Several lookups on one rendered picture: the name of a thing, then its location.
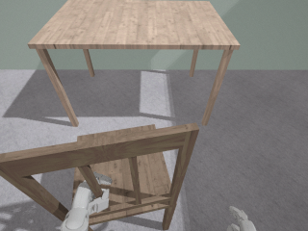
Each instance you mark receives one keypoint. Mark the table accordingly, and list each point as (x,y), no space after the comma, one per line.
(135,24)

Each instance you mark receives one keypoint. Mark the left robot hand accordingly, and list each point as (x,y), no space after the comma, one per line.
(84,197)

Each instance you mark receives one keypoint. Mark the right robot hand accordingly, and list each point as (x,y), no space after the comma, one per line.
(241,219)

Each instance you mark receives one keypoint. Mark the chair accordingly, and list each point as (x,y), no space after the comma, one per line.
(132,157)

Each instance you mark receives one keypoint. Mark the robot left forearm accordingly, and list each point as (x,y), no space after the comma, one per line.
(76,219)

